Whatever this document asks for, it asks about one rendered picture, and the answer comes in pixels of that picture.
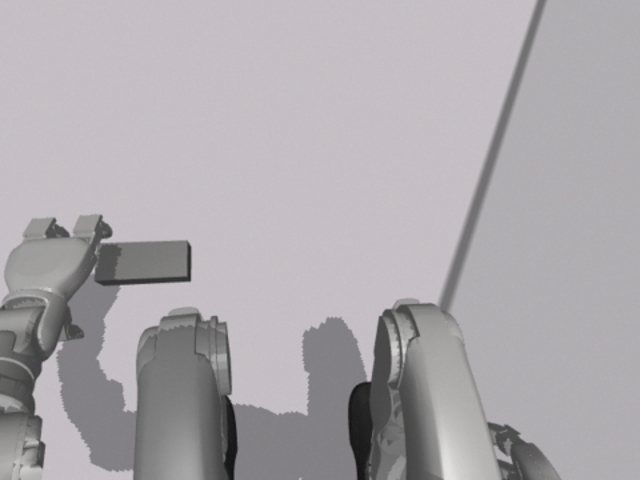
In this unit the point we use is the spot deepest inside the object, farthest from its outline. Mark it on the left robot hand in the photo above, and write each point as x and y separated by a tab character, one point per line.
52	261

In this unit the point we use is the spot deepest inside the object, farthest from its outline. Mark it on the small box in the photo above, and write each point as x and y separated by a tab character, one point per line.
128	263

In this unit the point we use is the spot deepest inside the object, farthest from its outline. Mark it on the right robot hand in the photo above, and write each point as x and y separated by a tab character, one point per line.
529	463

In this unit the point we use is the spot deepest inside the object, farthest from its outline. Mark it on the right robot foot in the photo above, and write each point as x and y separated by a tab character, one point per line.
360	427

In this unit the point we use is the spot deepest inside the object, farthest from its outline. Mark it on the left robot arm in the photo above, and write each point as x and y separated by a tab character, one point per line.
31	322

